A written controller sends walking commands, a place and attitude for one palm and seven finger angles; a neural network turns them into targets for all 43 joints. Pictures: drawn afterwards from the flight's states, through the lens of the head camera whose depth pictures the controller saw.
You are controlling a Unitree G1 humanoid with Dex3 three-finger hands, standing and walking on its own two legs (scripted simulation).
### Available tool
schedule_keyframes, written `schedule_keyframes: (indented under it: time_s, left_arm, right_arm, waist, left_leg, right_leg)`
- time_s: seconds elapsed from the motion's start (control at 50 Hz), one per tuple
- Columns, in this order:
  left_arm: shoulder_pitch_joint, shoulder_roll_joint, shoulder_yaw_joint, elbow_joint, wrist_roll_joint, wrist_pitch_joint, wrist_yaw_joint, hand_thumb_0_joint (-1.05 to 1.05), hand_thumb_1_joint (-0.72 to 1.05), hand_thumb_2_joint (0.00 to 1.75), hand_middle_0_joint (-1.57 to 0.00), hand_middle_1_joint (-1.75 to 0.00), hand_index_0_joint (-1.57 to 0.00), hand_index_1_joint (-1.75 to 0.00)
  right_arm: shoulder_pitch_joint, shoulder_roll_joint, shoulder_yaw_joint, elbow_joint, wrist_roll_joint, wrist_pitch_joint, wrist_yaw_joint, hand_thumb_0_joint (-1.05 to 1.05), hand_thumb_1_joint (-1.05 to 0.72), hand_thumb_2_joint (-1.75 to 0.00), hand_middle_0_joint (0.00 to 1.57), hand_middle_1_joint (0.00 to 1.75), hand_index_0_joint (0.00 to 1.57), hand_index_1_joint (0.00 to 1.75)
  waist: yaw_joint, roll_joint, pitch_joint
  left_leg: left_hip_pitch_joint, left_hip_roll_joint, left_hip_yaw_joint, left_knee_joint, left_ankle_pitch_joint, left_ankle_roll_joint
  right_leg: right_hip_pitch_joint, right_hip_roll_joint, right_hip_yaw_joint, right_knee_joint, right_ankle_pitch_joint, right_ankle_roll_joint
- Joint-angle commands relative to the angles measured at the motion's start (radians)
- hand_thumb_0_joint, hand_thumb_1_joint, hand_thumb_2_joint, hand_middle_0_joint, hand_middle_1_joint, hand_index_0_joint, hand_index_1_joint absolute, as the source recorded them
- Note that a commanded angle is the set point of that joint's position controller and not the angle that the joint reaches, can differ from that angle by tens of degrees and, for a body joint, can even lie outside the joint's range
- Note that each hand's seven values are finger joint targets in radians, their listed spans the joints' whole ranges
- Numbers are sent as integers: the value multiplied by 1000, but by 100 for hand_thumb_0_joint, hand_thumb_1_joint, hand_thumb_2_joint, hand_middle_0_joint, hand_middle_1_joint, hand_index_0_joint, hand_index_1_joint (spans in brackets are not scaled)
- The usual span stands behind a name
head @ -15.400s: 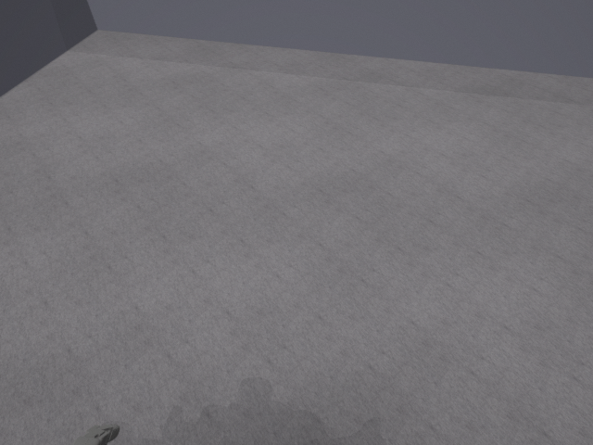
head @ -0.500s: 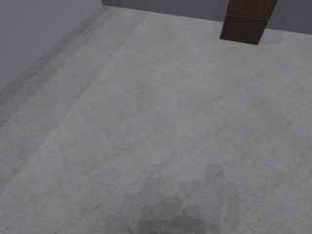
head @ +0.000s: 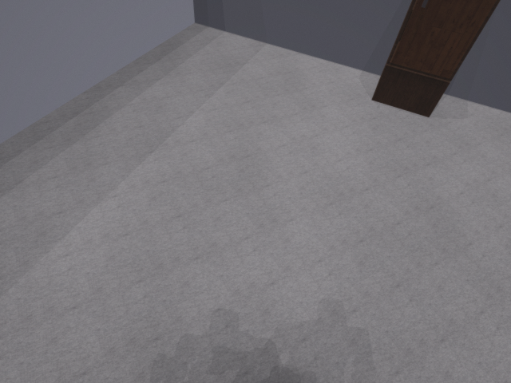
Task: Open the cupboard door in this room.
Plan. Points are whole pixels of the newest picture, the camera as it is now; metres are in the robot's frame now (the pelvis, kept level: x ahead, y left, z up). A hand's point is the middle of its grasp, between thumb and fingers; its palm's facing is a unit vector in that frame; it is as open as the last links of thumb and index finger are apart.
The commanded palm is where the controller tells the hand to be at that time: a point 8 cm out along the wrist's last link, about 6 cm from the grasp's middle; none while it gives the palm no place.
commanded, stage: turn or walk to find it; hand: left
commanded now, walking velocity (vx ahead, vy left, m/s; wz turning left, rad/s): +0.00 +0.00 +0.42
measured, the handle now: out of the picture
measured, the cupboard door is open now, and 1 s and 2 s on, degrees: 0 0 0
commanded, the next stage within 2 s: stand and wait in 0.12 s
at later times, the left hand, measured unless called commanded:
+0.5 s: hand out of the picture -0.08 +0.17 -0.19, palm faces +0.17 -0.97 -0.18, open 7.4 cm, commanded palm none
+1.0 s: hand out of the picture -0.10 +0.16 -0.17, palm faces +0.26 -0.94 -0.23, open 7.4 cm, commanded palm none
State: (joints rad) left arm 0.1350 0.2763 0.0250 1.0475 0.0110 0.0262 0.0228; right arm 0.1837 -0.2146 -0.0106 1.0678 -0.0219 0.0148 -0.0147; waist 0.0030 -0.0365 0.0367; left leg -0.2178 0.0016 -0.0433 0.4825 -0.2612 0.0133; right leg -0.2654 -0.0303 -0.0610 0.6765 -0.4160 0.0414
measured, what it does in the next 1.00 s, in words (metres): steps on the spot, turning left: right foot, then left foot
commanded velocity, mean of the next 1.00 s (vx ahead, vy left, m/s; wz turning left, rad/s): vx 0.00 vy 0.00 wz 0.17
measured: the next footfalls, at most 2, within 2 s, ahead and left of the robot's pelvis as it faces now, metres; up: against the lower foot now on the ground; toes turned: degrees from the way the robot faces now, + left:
right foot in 0.18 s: -0.01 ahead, -0.14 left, +0.00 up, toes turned +2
left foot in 0.46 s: -0.02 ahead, +0.12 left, +0.00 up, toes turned +10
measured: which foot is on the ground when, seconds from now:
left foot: down 0.00-0.20, up 0.22-0.44, down 0.46-0.82, up 0.84-1.00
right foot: up 0.00-0.16, down 0.18-0.50, up 0.52-0.78, down 0.80-1.00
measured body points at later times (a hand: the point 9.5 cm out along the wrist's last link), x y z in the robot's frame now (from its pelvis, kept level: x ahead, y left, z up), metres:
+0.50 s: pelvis -0.04 +0.00 -0.01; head -0.02 +0.02 +0.44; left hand -0.09 +0.23 -0.18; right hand +0.06 -0.25 -0.15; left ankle -0.06 +0.11 -0.74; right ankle -0.05 -0.14 -0.74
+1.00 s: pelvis -0.09 -0.03 +0.00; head -0.07 -0.04 +0.45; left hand -0.12 +0.21 -0.15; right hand +0.03 -0.26 -0.16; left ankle -0.12 +0.10 -0.71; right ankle -0.07 -0.14 -0.74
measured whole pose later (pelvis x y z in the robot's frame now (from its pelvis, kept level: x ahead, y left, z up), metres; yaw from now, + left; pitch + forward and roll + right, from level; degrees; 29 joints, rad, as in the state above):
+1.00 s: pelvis -0.09 -0.03 +0.00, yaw +15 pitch -1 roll +1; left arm 0.24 0.17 0.01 1.06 0.03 -0.01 0.02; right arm 0.19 -0.23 -0.05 1.06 -0.01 0.05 -0.01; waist 0.00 0.02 0.05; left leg -0.36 0.02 0.00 0.82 -0.43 -0.02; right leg -0.18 -0.05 -0.09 0.49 -0.28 0.00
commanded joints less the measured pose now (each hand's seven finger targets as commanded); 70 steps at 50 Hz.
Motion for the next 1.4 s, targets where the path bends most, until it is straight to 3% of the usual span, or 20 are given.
schedule_keyframes:
  time_s: [0.0,0.12,0.16,0.18,0.26,0.38,0.44,0.5,0.62,0.74,0.8,0.82,0.88,0.98,1.04,1.1,1.16,1.26,1.34,1.38]
  left_arm:
    - [25,50,15,-73,-3,-11,2,0,90,90,-20,-30,-20,-30]
    - [135,59,24,-67,-5,-29,7,0,90,90,-20,-30,-20,-30]
    - [150,153,36,-61,12,-41,17,0,90,90,-20,-30,-20,-30]
    - [144,170,39,-73,12,-39,15,0,90,90,-20,-30,-20,-30]
    - [101,94,16,-64,15,-44,9,0,90,90,-20,-30,-20,-30]
    - [147,109,18,-13,13,-43,12,0,90,90,-20,-30,-20,-30]
    - [187,48,10,-7,-2,-27,10,0,90,90,-20,-30,-20,-30]
    - [133,23,1,2,0,-10,12,0,90,90,-20,-30,-20,-30]
    - [121,-7,11,-10,1,-10,3,0,90,90,-20,-30,-20,-30]
    - [218,-6,17,-5,1,-23,9,0,90,90,-20,-30,-20,-30]
    - [166,133,32,-36,14,-38,14,0,90,90,-20,-30,-20,-30]
    - [146,123,38,-44,13,-39,14,0,90,90,-20,-30,-20,-30]
    - [74,67,20,-49,15,-39,10,0,90,90,-20,-30,-20,-30]
    - [145,85,24,-13,15,-43,12,0,90,90,-20,-30,-20,-30]
    - [141,76,25,0,0,-36,13,0,90,90,-20,-30,-20,-30]
    - [145,8,15,-8,-3,-19,10,0,90,90,-20,-30,-20,-30]
    - [111,4,13,-8,0,-5,8,0,90,90,-20,-30,-20,-30]
    - [111,-22,18,-22,-2,-10,3,0,90,90,-20,-30,-20,-30]
    - [200,-11,24,-11,-2,-24,7,0,90,90,-20,-30,-20,-30]
    - [198,112,48,-24,13,-33,18,0,90,90,-20,-30,-20,-30]
  right_arm:
    - [44,-230,-65,-61,-2,-7,-13,0,-90,-90,20,30,20,30]
    - [12,-209,-83,-113,10,4,-2,0,-90,-90,20,30,20,30]
    - [9,-113,-63,-139,19,-4,8,0,-90,-90,20,30,20,30]
    - [-31,-102,-62,-155,13,5,7,0,-90,-90,20,30,20,30]
    - [-21,-92,-59,-97,13,27,5,0,-90,-90,20,30,20,30]
    - [-14,-69,-36,-61,17,4,3,0,-90,-90,20,30,20,30]
    - [19,-157,-41,-37,10,-25,0,0,-90,-90,20,30,20,30]
    - [-8,-169,-46,-35,10,-22,-10,0,-90,-90,20,30,20,30]
    - [10,-186,-67,-45,2,-11,-18,0,-90,-90,20,30,20,30]
    - [-19,-162,-77,-80,9,-1,-6,0,-90,-90,20,30,20,30]
    - [-33,-67,-59,-109,13,7,6,0,-90,-90,20,30,20,30]
    - [-61,-89,-68,-109,3,26,5,0,-90,-90,20,30,20,30]
    - [11,-62,-61,-57,8,25,10,0,-90,-90,20,30,20,30]
    - [0,-40,-41,-49,15,7,2,0,-90,-90,20,30,20,30]
    - [57,-61,-34,-17,14,-14,-2,0,-90,-90,20,30,20,30]
    - [18,-152,-47,-27,8,-24,-6,0,-90,-90,20,30,20,30]
    - [16,-147,-50,-24,6,-21,-18,0,-90,-90,20,30,20,30]
    - [39,-166,-70,-40,-1,-9,-17,0,-90,-90,20,30,20,30]
    - [8,-163,-81,-77,8,1,-9,0,-90,-90,20,30,20,30]
    - [1,-79,-70,-113,18,3,6,0,-90,-90,20,30,20,30]
  waist:
    - [-14,227,-53]
    - [21,140,-152]
    - [18,-151,-132]
    - [35,-173,-70]
    - [-6,-136,4]
    - [2,-145,-8]
    - [12,117,-74]
    - [-3,294,-13]
    - [-12,204,-71]
    - [34,139,-113]
    - [34,-218,-15]
    - [41,-254,53]
    - [-18,-124,72]
    - [19,-132,14]
    - [-4,-63,-41]
    - [17,202,-47]
    - [6,291,4]
    - [-10,222,-70]
    - [28,140,-117]
    - [29,-155,-69]
  left_leg:
    - [129,244,-281,-124,626,175]
    - [28,139,-235,-20,430,85]
    - [-219,-8,-64,128,60,-15]
    - [-248,-42,-10,245,-226,-34]
    - [-199,10,11,464,-217,-36]
    - [-32,26,90,77,-62,-42]
    - [135,202,-101,-73,351,30]
    - [8,270,-230,-217,315,122]
    - [110,253,-232,-150,447,176]
    - [-39,162,-194,-79,250,101]
    - [-232,-26,9,217,-228,-30]
    - [-231,8,-21,342,-255,-24]
    - [-196,19,21,444,-185,-27]
    - [-111,29,83,192,-150,-42]
    - [68,56,57,-75,119,-33]
    - [21,245,-180,-140,290,74]
    - [-10,268,-239,-212,340,145]
    - [80,236,-244,-146,435,167]
    - [-10,159,-204,-57,332,99]
    - [-287,-5,-33,136,-11,-11]
  right_leg:
    - [-126,1,37,87,-78,8]
    - [140,-1,15,-308,205,18]
    - [292,-263,251,-370,362,-73]
    - [210,-375,305,-384,467,-162]
    - [88,-262,157,-316,687,-182]
    - [89,-214,118,-283,586,-148]
    - [-7,-102,21,-164,282,-23]
    - [-6,-49,-22,13,-27,10]
    - [-116,-29,21,124,-91,7]
    - [136,-13,-5,-247,167,13]
    - [97,-371,323,-467,132,-155]
    - [-22,-371,356,-497,62,-183]
    - [-21,-267,180,-406,333,-174]
    - [94,-232,129,-332,534,-172]
    - [59,-189,84,-235,459,-93]
    - [24,-66,-41,-128,160,3]
    - [-41,-49,-3,74,-59,0]
    - [-84,-18,13,60,-72,1]
    - [118,-14,-10,-272,163,10]
    - [262,-279,225,-403,221,-74]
